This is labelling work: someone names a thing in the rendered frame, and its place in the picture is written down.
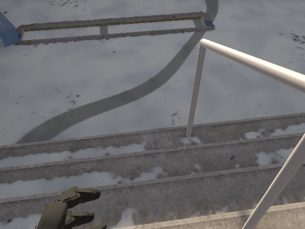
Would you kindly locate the left robot hand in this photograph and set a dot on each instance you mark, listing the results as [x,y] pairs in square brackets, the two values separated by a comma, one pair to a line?
[57,214]

